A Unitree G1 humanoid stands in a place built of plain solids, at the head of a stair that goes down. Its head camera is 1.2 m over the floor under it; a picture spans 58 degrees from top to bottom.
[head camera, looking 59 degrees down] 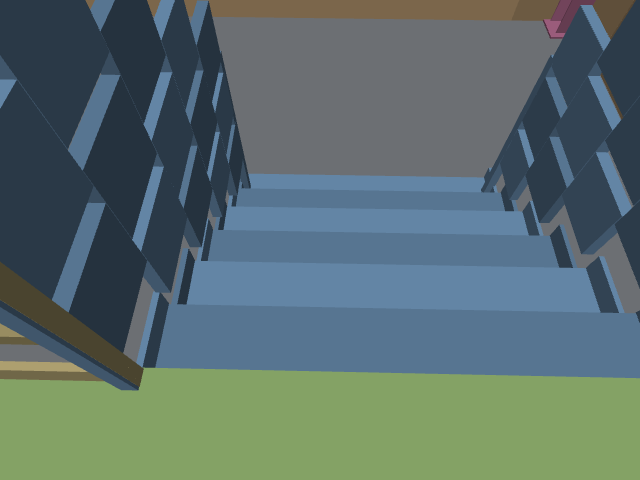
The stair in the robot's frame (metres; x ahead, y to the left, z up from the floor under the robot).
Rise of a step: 0.18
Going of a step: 0.26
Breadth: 1.62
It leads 1 degrees to the right of straight ahead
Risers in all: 7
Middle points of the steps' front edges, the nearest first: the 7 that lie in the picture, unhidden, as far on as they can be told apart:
0.30 -0.27 0.00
0.56 -0.27 -0.17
0.82 -0.28 -0.35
1.08 -0.28 -0.53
1.34 -0.29 -0.70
1.60 -0.30 -0.88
1.86 -0.30 -1.05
